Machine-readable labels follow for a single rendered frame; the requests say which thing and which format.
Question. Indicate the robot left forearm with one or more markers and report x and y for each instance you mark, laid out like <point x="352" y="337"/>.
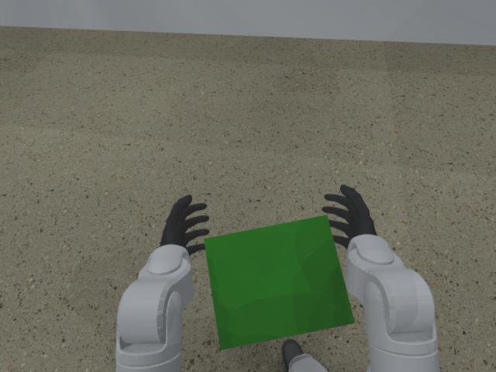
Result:
<point x="149" y="319"/>

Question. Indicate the left robot hand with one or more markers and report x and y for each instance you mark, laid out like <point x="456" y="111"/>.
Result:
<point x="176" y="225"/>

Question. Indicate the right robot hand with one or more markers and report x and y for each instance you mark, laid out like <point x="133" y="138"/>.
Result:
<point x="358" y="215"/>

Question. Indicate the right robot shin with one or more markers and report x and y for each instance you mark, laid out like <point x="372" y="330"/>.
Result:
<point x="298" y="358"/>

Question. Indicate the right robot foot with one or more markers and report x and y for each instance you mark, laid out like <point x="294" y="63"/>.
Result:
<point x="290" y="350"/>

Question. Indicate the carton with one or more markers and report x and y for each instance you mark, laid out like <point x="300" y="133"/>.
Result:
<point x="276" y="281"/>

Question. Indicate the robot right forearm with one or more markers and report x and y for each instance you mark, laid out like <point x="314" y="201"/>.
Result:
<point x="398" y="304"/>

